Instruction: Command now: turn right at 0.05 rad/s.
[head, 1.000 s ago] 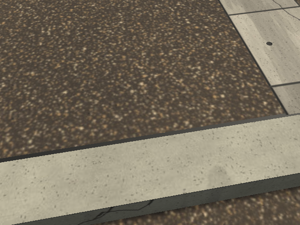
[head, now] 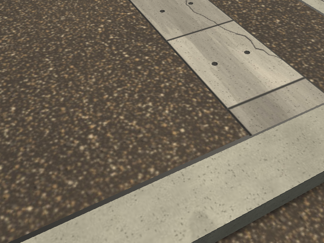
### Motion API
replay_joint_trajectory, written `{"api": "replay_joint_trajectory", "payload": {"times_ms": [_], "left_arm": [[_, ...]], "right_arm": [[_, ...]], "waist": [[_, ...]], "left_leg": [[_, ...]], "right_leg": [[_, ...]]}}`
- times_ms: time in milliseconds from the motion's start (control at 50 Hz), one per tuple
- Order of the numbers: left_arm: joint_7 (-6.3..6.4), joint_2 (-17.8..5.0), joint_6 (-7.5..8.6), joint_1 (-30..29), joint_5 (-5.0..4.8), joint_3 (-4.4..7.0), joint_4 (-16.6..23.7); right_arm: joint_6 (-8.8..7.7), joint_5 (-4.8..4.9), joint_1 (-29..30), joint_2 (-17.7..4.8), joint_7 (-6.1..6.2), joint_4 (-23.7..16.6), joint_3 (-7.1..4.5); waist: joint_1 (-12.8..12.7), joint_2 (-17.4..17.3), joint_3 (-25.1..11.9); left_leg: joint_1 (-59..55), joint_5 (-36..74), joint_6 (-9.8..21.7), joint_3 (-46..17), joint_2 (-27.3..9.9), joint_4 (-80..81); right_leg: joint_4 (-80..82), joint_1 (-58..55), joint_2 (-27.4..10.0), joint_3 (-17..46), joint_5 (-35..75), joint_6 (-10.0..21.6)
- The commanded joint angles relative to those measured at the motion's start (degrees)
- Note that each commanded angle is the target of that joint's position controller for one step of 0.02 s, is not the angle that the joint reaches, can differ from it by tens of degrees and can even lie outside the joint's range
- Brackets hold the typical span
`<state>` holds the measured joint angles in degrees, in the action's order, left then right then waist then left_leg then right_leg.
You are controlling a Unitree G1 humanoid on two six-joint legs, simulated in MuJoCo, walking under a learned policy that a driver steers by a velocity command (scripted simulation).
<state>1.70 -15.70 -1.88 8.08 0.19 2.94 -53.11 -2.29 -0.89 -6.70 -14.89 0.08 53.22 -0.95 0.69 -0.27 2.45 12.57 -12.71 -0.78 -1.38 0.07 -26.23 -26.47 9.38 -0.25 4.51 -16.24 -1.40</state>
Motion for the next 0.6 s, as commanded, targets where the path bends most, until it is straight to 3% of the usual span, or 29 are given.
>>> {"api": "replay_joint_trajectory", "payload": {"times_ms": [20, 160, 260, 280, 300, 360, 400, 440, 480, 500, 520, 540, 560, 580, 600], "left_arm": [[-0.12, -6.36, 1.73, -1.45, 0.44, 0.84, 1.43], [-0.02, -6.2, 2.75, -0.3, 0.15, -0.11, -1.42], [-0.06, -5.99, 2.93, 0.25, 0.08, -0.56, -2.75], [0.0, -5.51, 2.87, 1.08, 0.13, -0.74, -3.32], [0.02, -4.6, 2.65, 1.56, 1.49, -1.41, -3.99], [0.0, -7.84, 1.84, 1.68, 0.94, -0.27, -4.58], [-0.25, -8.48, 1.53, 2.73, 0.76, 0.27, -4.69], [-0.37, -8.45, 1.55, 3.43, 0.81, 0.62, -4.81], [-0.54, -7.63, 1.97, 1.74, 0.77, 0.64, -3.93], [-0.67, -6.61, 2.37, 0.42, 0.71, 0.44, -3.27], [-0.81, -4.91, 2.93, -0.96, 0.61, 0.0, -2.34], [-1.11, -2.65, 3.69, -1.73, 0.95, -0.49, -1.24], [-1.35, -2.5, 4.56, -2.14, 1.97, -0.57, -0.13], [-1.49, -3.72, 5.06, -5.26, 2.3, -0.26, 1.09], [-1.83, -3.33, 5.47, -6.21, 2.11, -0.22, 1.66]], "right_arm": [[0.09, -0.05, 2.0, -6.87, 0.94, -2.03, -1.49], [0.66, 0.06, 0.45, -7.36, 1.44, 1.16, -1.57], [0.75, 0.18, -0.34, -7.57, 1.69, 3.0, -1.52], [0.83, 0.15, -1.1, -6.96, 1.77, 3.68, -1.32], [2.2, -0.38, -2.78, -4.8, 1.16, 4.91, -0.42], [2.59, -0.88, -2.38, -5.71, 0.69, 4.71, -0.64], [2.17, -1.2, -2.96, -5.45, 0.38, 4.55, -0.61], [1.53, -1.47, -3.76, -4.42, 0.15, 4.25, -0.43], [0.54, -1.38, -5.92, -4.06, 0.19, 4.31, -0.37], [-0.01, -1.3, -8.17, -4.6, 0.29, 4.93, -0.55], [-0.55, -1.18, -11.26, -6.39, 0.47, 5.71, -1.07], [-0.74, -0.83, -16.04, -10.3, 0.68, 7.31, -2.3], [-0.53, -0.61, -21.57, -12.49, 0.8, 8.96, -3.19], [-0.69, -1.12, -24.24, -10.82, 0.8, 9.61, -3.07], [-0.99, -1.47, -23.4, -9.96, 0.88, 9.21, -3.11]], "waist": [[0.2, 3.62, -2.92], [0.15, 2.87, -1.1], [-0.08, 1.72, -1.5], [-0.18, 1.88, -2.78], [0.05, 3.61, -2.02], [-0.25, 5.54, 0.99], [-0.74, 7.02, 3.12], [-0.63, 7.37, 5.11], [0.6, 6.15, 5.5], [1.41, 4.05, 5.33], [2.33, -0.85, 5.11], [3.03, -10.58, 4.72], [4.24, -15.8, 4.49], [5.63, -12.98, 5.83], [4.67, -8.58, 5.48]], "left_leg": [[-2.22, 4.03, 0.34, -0.88, -1.71, 2.87], [-2.88, 4.35, -0.59, -0.76, -1.61, 2.99], [-3.17, 5.16, -1.05, -0.78, -1.74, 3.25], [-3.74, 2.36, -1.18, 0.01, -1.12, 3.14], [-5.09, 2.61, -0.4, -2.46, -3.25, 4.8], [-1.3, -6.24, 0.57, 1.11, -0.02, 0.06], [2.94, -11.14, 1.47, 2.73, 1.42, -3.12], [4.86, -11.8, 2.6, 3.36, 1.22, -4.51], [2.25, -10.21, 3.76, 2.68, 0.86, -2.15], [-0.05, -10.47, 4.65, 0.25, 0.18, 0.5], [-3.18, -13.18, 6.23, -5.89, -2.61, 4.96], [-9.36, -13.75, 9.09, -15.99, -7.94, 10.25], [-15.92, -8.19, 12.94, -26.87, -15.36, 13.84], [-18.97, -1.68, 15.66, -31.31, -19.56, 14.82], [-19.92, 1.85, 16.33, -29.53, -19.97, 14.43]], "right_leg": [[4.54, 2.15, -2.81, 2.26, 9.02, 2.71], [5.54, 3.74, -2.5, 2.63, 7.33, 3.03], [5.7, 3.11, -2.21, 2.43, 8.28, 3.39], [6.61, 2.62, -1.85, 2.24, 3.68, 3.54], [11.02, 3.33, -4.49, 6.19, -0.23, 3.74], [13.55, 3.13, -4.42, 8.41, -15.72, 5.9], [14.87, 3.01, -6.01, 10.8, -23.17, 7.94], [14.87, 3.27, -7.79, 12.68, -25.57, 9.63], [12.25, 4.8, -6.45, 10.67, -20.44, 9.63], [8.76, 5.91, -4.41, 7.95, -15.9, 8.97], [2.09, 8.59, -1.15, 3.58, -10.4, 7.83], [-7.65, 14.69, 2.97, -2.56, -7.0, 6.21], [-14.96, 22.8, 4.37, -6.25, -10.59, 5.45], [-23.46, 29.65, 2.94, -4.58, -16.97, 5.66], [-28.54, 31.87, 0.56, -2.72, -15.74, 5.85]]}}
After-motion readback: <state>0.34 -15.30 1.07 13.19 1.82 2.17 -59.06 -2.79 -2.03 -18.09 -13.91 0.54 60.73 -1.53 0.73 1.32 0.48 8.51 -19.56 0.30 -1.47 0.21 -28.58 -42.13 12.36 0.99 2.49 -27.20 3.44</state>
